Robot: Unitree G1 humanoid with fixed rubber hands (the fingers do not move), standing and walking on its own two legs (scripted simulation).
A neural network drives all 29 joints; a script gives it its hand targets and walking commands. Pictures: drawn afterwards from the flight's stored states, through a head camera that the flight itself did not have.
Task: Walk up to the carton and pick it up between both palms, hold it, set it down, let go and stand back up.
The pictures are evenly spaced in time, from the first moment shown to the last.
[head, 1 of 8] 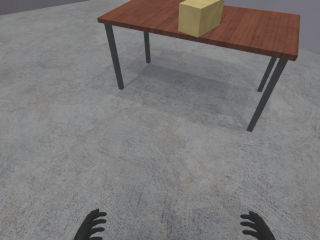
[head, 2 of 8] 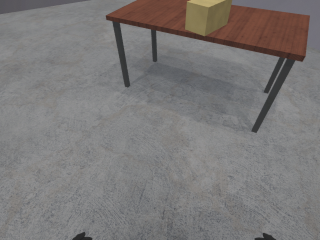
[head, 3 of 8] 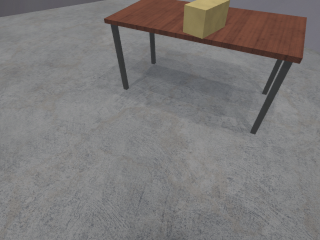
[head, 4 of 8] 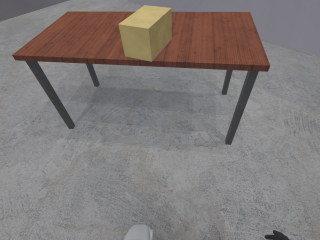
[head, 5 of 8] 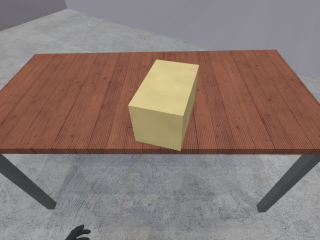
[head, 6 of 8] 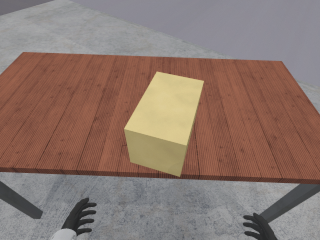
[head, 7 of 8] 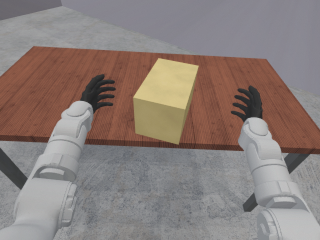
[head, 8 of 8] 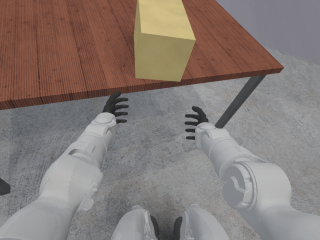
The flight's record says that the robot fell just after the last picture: yes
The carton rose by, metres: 0.00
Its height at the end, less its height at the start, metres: +0.00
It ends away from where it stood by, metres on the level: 0.00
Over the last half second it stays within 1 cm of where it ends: yes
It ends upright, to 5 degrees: yes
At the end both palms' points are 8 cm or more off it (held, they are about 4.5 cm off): yes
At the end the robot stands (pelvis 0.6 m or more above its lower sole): yes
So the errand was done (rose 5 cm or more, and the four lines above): no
